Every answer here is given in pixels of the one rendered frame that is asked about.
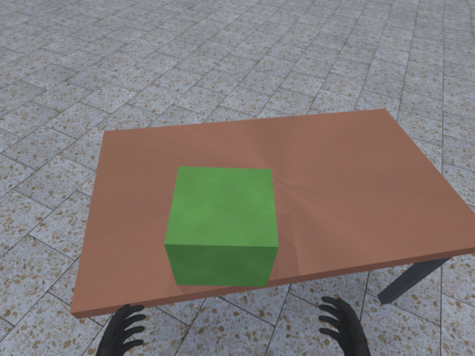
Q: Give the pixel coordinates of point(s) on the carton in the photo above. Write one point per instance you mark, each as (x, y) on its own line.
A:
(222, 228)

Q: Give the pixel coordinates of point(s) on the left robot hand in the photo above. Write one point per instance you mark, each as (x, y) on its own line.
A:
(115, 334)

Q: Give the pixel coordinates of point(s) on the table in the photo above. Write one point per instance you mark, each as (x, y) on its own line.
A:
(352, 193)

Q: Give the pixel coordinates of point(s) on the right robot hand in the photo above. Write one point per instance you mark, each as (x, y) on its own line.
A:
(351, 337)

